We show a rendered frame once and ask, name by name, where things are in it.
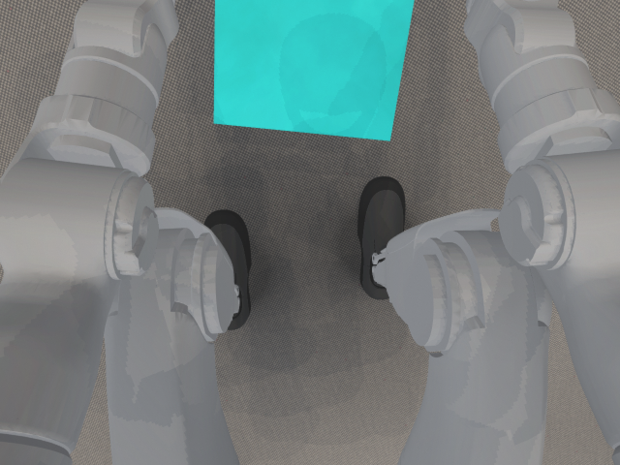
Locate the carton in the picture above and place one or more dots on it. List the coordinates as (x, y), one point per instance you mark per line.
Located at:
(328, 67)

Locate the right robot foot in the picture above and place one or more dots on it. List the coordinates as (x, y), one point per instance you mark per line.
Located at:
(381, 217)

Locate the left robot upper arm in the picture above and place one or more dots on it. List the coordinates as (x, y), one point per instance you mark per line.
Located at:
(69, 234)

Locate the robot foot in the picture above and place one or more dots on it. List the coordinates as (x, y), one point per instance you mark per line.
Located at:
(381, 217)
(231, 230)

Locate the robot left forearm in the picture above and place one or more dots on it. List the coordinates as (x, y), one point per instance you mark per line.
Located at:
(111, 79)

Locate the left robot foot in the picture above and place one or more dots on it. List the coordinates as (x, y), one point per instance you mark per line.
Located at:
(231, 230)

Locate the right robot upper arm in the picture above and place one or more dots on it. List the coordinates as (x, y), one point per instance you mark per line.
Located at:
(561, 215)

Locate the robot right forearm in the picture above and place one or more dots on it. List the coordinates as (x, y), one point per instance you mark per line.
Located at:
(538, 81)

